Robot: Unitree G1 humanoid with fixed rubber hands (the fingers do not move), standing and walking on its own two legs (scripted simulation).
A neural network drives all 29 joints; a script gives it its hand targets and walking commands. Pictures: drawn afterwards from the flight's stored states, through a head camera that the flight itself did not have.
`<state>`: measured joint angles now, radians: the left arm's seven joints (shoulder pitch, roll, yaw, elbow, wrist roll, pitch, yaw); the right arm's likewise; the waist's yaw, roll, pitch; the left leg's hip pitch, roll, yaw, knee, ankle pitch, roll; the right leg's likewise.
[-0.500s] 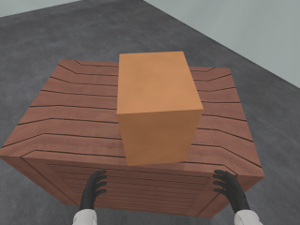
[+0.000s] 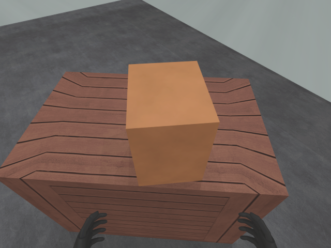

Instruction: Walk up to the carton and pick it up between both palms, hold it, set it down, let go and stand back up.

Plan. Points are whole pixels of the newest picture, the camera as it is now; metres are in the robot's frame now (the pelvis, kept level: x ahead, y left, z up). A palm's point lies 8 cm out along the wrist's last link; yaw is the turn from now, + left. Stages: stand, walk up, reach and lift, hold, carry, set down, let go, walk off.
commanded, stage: set down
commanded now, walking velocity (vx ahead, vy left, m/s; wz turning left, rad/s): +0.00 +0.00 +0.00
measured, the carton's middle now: (167, 125) +0.46 +0.03 +0.02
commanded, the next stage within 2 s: let go in 0.20 s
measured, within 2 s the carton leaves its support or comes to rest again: neither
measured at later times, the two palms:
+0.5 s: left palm out of the picture +0.15 +0.23 -0.09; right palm out of the picture +0.14 -0.23 -0.09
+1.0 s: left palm out of the picture +0.09 +0.25 -0.12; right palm out of the picture +0.09 -0.25 -0.12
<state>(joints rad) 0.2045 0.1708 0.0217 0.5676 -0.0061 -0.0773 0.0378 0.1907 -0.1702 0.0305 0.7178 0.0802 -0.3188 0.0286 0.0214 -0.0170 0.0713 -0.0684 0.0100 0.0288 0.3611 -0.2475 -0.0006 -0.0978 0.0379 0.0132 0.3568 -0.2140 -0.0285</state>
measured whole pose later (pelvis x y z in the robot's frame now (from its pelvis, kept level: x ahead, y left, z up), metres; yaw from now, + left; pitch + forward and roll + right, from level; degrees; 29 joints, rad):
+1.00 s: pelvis +0.00 +0.00 -0.01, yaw +5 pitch +2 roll -1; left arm 0.23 0.23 0.03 0.70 0.04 0.02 0.01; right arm 0.33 -0.23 -0.04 0.76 -0.04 0.01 0.01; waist 0.01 -0.01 -0.03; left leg -0.28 0.00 -0.05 0.58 -0.33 0.00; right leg -0.26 0.02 -0.08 0.52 -0.30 -0.03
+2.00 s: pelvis -0.02 -0.03 +0.00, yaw +9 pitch +0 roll -1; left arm 0.31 0.14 0.01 1.14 0.02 0.01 0.03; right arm 0.44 -0.10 0.02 1.09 -0.03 0.01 -0.04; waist 0.01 0.00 -0.03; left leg -0.23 0.01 -0.13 0.46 -0.23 -0.04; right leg -0.17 0.03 -0.15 0.40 -0.23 -0.07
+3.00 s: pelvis -0.01 -0.03 +0.00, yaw +10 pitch +0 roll -1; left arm 0.31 0.11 0.03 1.16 0.01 0.00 0.04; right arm 0.34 -0.11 0.01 1.12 -0.02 0.00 -0.05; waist 0.01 0.00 0.02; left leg -0.21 0.00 -0.13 0.46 -0.25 -0.04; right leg -0.15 0.02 -0.16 0.40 -0.26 -0.06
